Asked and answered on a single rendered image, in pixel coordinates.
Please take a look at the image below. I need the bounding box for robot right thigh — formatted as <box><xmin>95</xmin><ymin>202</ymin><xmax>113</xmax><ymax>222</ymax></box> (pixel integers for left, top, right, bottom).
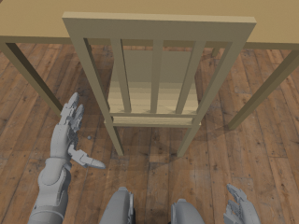
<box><xmin>171</xmin><ymin>202</ymin><xmax>206</xmax><ymax>224</ymax></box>

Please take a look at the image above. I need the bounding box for left robot shin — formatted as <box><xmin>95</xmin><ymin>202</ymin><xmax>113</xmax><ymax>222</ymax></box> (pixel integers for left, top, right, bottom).
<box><xmin>118</xmin><ymin>187</ymin><xmax>133</xmax><ymax>224</ymax></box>

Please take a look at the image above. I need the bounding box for robot right hand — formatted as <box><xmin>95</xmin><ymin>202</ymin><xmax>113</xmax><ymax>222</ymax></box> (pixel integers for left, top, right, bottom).
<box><xmin>223</xmin><ymin>184</ymin><xmax>262</xmax><ymax>224</ymax></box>

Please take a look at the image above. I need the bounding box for chair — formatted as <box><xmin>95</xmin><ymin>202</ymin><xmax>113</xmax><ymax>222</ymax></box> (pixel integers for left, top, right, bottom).
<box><xmin>62</xmin><ymin>11</ymin><xmax>257</xmax><ymax>158</ymax></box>

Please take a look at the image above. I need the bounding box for robot left forearm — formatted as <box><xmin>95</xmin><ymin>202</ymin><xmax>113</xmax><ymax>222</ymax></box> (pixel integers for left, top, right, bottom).
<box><xmin>27</xmin><ymin>157</ymin><xmax>72</xmax><ymax>224</ymax></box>

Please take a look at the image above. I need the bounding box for robot left hand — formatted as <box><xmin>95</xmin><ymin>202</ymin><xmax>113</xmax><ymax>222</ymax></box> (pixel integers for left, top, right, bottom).
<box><xmin>50</xmin><ymin>92</ymin><xmax>107</xmax><ymax>169</ymax></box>

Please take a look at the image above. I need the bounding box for table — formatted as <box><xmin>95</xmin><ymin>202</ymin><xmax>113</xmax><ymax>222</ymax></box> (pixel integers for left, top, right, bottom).
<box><xmin>0</xmin><ymin>0</ymin><xmax>299</xmax><ymax>130</ymax></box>

